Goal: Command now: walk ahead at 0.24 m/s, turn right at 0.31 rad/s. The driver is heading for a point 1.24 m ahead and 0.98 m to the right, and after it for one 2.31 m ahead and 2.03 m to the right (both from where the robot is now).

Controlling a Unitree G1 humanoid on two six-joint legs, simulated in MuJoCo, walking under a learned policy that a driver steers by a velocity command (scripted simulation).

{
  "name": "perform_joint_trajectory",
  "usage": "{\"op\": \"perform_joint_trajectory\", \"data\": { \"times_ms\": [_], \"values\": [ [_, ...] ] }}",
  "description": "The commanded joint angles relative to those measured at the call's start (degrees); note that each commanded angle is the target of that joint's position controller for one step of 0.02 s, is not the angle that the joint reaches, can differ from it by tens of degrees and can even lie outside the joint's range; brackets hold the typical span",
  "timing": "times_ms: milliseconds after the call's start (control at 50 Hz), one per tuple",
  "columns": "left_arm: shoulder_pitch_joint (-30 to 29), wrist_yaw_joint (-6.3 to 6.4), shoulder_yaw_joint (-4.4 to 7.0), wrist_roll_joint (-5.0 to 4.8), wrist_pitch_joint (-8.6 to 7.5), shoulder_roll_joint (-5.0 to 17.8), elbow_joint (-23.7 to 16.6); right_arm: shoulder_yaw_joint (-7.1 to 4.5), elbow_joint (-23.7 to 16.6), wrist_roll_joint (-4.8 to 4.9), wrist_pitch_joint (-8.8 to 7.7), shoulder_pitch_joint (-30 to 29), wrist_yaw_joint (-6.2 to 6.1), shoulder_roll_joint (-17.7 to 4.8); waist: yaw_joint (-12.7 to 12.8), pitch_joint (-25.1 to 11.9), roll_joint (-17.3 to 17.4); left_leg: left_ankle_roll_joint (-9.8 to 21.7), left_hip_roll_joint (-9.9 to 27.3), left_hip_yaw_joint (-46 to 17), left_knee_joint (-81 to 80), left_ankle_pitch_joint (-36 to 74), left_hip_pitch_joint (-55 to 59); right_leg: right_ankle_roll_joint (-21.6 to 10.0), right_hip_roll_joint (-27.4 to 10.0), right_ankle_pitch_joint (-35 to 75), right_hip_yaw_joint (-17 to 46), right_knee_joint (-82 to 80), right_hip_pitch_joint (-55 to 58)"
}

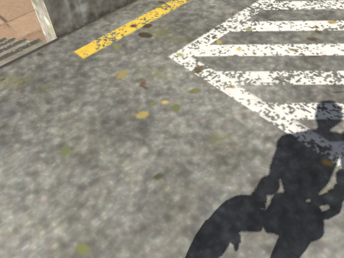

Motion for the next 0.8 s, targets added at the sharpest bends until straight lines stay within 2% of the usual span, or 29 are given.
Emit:
{"op": "perform_joint_trajectory", "data": {
  "times_ms": [20, 100, 140, 160, 180, 200, 220, 240, 260, 280, 300, 320, 360, 440, 520, 580, 600, 620, 640, 660, 680, 700, 720, 740, 760, 800],
  "values": [
    [0.3, 0.36, 1.36, -0.01, -0.07, 8.76, -3.26, 0.14, -2.38, 0.86, 0.23, 0.84, -0.75, -1.85, -1.53, -2.49, -7.51, -0.66, -3.6, 2.8, -5.7, 4.1, 5.82, -5.53, -12.53, 45.68, 7.3, 0.97, -2.27],
    [1.0, 1.04, 1.97, 0.54, 1.45, 9.03, -4.03, -0.04, -3.67, 1.13, -0.13, -0.79, -1.88, -3.75, -0.5, -3.11, -8.3, 0.19, -4.8, 0.56, -11.43, 1.16, 7.12, -5.73, -13.76, 42.35, 12.34, 6.47, 1.62],
    [-1.52, 1.41, 2.62, 0.51, 1.99, 9.65, -5.12, -0.52, -2.57, 1.2, -0.92, 3.79, -2.34, -4.96, -2.47, -3.24, -7.97, 1.18, -5.29, -0.54, -19.01, 1.16, 12.99, -4.07, -13.15, 36.84, 15.13, 11.11, 0.96],
    [-3.23, 1.35, 2.88, -0.19, 2.05, 9.72, -5.8, -0.86, -1.58, 0.74, -1.69, 7.86, -2.67, -5.64, -4.76, -4.16, -5.77, 1.87, -4.56, -0.57, -26.54, 8.8, 20.12, -2.29, -10.81, 32.46, 14.42, 16.93, -1.62],
    [-2.64, 1.27, 2.32, -1.25, 1.73, 7.19, -8.03, -1.94, -1.54, -0.34, -2.59, 12.53, -3.17, -10.1, -5.04, -10.27, 1.73, 4.44, 6.56, -9.01, -25.86, 28.58, 32.23, -0.04, -6.76, 17.97, 11.73, 28.81, -8.23],
    [5.08, 1.94, 2.01, -1.68, 2.33, 3.25, -7.85, -2.31, -3.27, 0.13, -2.07, 12.35, -2.84, -13.23, -1.6, -15.44, 11.72, 11.33, 21.72, -21.15, -21.95, 58.92, 41.59, 1.35, 2.83, -25.97, 4.91, 43.6, -18.87],
    [8.38, 2.45, 2.97, -0.8, 3.71, 6.82, -6.83, -2.44, -3.96, 1.57, -0.86, 11.73, -2.53, -12.54, -1.6, -19.71, 10.75, 16.64, 24.17, -24.72, -23.73, 51.4, 39.23, 1.87, 1.48, -30.6, 4.61, 52.49, -21.53],
    [3.92, 2.08, 3.55, 0.46, 4.68, 8.52, -6.82, -1.5, -5.6, 1.52, -0.16, 7.79, -2.69, -8.35, -1.19, -14.8, 4.4, 16.32, 20.53, -21.74, -27.38, 33.92, 33.29, 2.49, -1.16, -25.23, 5.64, 55.77, -23.36],
    [-1.03, 1.37, 3.76, 1.08, 5.29, 8.36, -7.91, -0.53, -6.47, 1.2, 0.3, 3.65, -3.03, -5.42, -0.87, -8.53, 2.04, 13.91, 15.87, -15.7, -30.51, 22.37, 26.58, 3.46, -2.99, -20.52, 5.91, 54.12, -23.96],
    [-3.21, 0.82, 4.0, 1.16, 5.95, 8.04, -8.89, -0.23, -6.77, 0.53, 0.67, 1.95, -3.41, -4.94, -0.21, -5.66, 3.73, 12.27, 13.04, -11.53, -32.24, 17.87, 23.05, 4.54, -4.05, -17.86, 5.78, 52.61, -23.97],
    [-3.37, 0.38, 3.96, 1.25, 6.67, 7.55, -9.15, -0.26, -6.77, 0.2, 0.83, 1.96, -3.8, -5.16, 0.08, -4.77, 5.33, 11.79, 11.04, -7.89, -32.97, 17.7, 20.69, 5.49, -4.15, -15.67, 4.98, 52.43, -22.83],
    [-2.59, 0.18, 3.87, 1.19, 7.29, 6.94, -9.16, -0.35, -6.58, 0.11, 0.82, 2.6, -3.89, -5.49, 0.38, -5.28, 5.44, 11.85, 10.31, -5.57, -32.95, 18.78, 19.75, 6.09, -3.6, -14.47, 4.23, 52.44, -21.66],
    [-2.74, 0.21, 3.85, 0.8, 8.11, 6.71, -9.85, -0.54, -6.47, 0.08, 0.48, 3.78, -3.76, -6.25, 0.59, -6.82, 4.42, 12.54, 10.78, -3.52, -32.9, 18.56, 20.54, 6.68, -3.43, -13.89, 3.73, 50.28, -21.43],
    [-7.84, -0.63, 3.31, 0.86, 9.5, 7.17, -12.96, -1.07, -7.06, -0.22, 0.94, 3.62, -3.33, -8.11, -0.57, -6.6, 6.13, 12.71, 12.28, -1.67, -34.98, 4.61, 20.35, 6.61, -5.38, -12.66, 2.51, 41.43, -21.17],
    [-11.2, -1.97, 2.77, 0.28, 9.63, 7.94, -16.06, -1.96, -7.82, -0.59, 1.93, 3.16, -2.4, -10.75, -1.77, -7.06, 6.5, 11.77, 13.74, 0.55, -34.65, -2.51, 18.66, 5.11, -5.46, -13.89, -0.27, 31.43, -14.83],
    [-9.95, -2.31, 2.78, -0.06, 9.02, 8.54, -17.22, -2.7, -7.99, -0.29, 2.67, 3.18, -1.97, -12.58, -1.33, -7.34, 6.01, 9.41, 14.88, 1.93, -32.02, -4.49, 18.16, 3.04, -4.9, -12.72, -1.93, 22.44, -9.46],
    [-7.48, -2.22, 2.81, -0.05, 8.63, 8.58, -16.81, -2.91, -8.0, -0.01, 3.05, 3.0, -1.84, -12.84, -0.08, -7.19, 4.57, 7.06, 14.4, 3.93, -29.01, -4.3, 15.71, 1.99, -4.19, -9.28, -2.19, 15.91, -4.74],
    [-5.71, -1.96, 3.11, 0.09, 8.0, 9.72, -16.28, -3.11, -7.19, -0.18, 3.64, 5.05, -1.51, -12.04, 0.35, -5.89, -0.03, 3.28, 12.57, 7.0, -22.8, -6.74, 12.09, 0.91, -4.78, -6.56, 2.0, 7.76, -1.15],
    [-5.93, -1.18, 3.9, 0.63, 7.25, 14.26, -17.19, -2.46, -7.6, -0.21, 4.35, 7.63, -0.81, -8.05, -0.46, -3.57, -14.94, -1.63, 5.45, 13.12, -7.11, -19.19, 2.89, -1.94, -17.43, -8.35, 20.94, -3.98, 0.35],
    [-6.13, -0.51, 5.73, 0.8, 7.13, 22.17, -18.58, -1.79, -11.88, 0.13, 4.86, 2.2, -1.84, -6.6, 0.89, 1.16, -19.99, -3.77, -3.29, 7.38, 0.43, -26.47, -5.03, -9.58, -27.54, 2.97, 35.16, -5.97, -7.69],
    [-5.75, 0.33, 5.52, 1.17, 7.08, 19.1, -17.76, -1.81, -12.31, 0.1, 5.24, -1.34, -2.09, -7.97, 1.11, 1.53, -11.69, -3.37, -1.54, 1.13, 7.63, -22.14, -2.99, -10.37, -24.32, 4.29, 29.58, -4.5, -9.2],
    [-9.29, 0.74, 4.6, 0.73, 6.93, 16.49, -18.26, -1.91, -11.72, 0.91, 5.17, 0.19, -1.77, -7.79, -1.51, 1.0, -9.86, -2.82, -1.53, -0.56, 8.59, -16.49, -1.79, -8.51, -20.08, 3.64, 24.24, -3.34, -10.27],
    [-12.97, 0.67, 4.23, 0.68, 6.94, 15.28, -19.27, -2.14, -10.6, 1.05, 4.66, 2.13, -1.44, -8.32, -3.25, 0.03, -9.03, -2.24, -1.88, -1.1, 8.87, -12.27, -1.04, -6.57, -16.38, 4.24, 20.75, -2.5, -8.98],
    [-14.29, 0.67, 4.01, 0.2, 6.66, 14.51, -20.16, -2.52, -9.72, 0.11, 4.39, 3.74, -1.18, -9.2, -3.49, -1.8, -9.98, -1.89, -2.55, -0.6, 10.74, -10.11, -1.03, -6.23, -14.65, 9.26, 18.98, -1.17, -6.58],
    [-14.1, 0.45, 3.66, -0.13, 6.41, 13.27, -20.53, -2.66, -9.2, -0.39, 4.3, 4.93, -0.89, -9.43, -3.43, -4.24, -9.05, -1.96, -2.92, -0.66, 12.36, -9.66, -0.23, -6.52, -13.94, 14.53, 18.16, -0.02, -4.5],
    [-11.43, 0.13, 3.76, -0.55, 5.97, 13.44, -20.28, -2.52, -9.91, -0.05, 4.46, 4.33, -0.77, -8.62, -2.66, -6.12, -6.69, -2.48, -3.2, -1.15, 12.7, -10.0, -0.78, -7.2, -14.3, 18.9, 19.14, 1.3, -1.1]
  ]
}}
Keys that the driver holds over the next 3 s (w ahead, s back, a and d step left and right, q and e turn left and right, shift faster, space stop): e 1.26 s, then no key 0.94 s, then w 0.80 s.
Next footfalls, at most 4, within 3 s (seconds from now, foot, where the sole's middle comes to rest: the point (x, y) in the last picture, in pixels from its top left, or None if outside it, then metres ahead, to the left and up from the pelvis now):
0.18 left None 0.21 0.10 -0.78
0.64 right None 0.06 -0.08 -0.78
1.14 left None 0.15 0.08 -0.78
1.56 right None -0.02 -0.05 -0.78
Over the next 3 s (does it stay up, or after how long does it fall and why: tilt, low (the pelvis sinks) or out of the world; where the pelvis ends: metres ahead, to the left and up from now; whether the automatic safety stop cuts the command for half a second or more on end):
stays up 0.23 -0.16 -0.03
